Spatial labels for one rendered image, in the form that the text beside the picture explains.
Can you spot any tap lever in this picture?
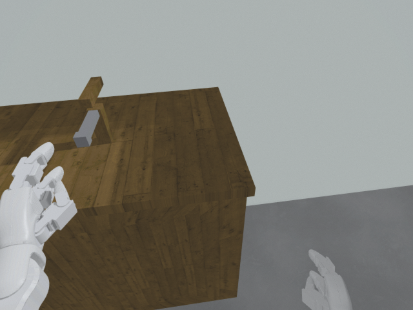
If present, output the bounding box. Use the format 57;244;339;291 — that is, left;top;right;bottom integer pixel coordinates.
73;110;100;148

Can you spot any left robot forearm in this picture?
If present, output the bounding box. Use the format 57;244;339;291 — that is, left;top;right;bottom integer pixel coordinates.
0;243;49;310

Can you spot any right robot hand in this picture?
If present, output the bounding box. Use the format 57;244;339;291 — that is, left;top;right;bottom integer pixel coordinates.
302;249;352;310

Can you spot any left robot hand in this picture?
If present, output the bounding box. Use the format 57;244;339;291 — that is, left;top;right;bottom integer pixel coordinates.
0;142;77;250

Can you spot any counter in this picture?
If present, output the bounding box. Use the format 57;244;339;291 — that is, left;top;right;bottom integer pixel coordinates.
0;76;256;310

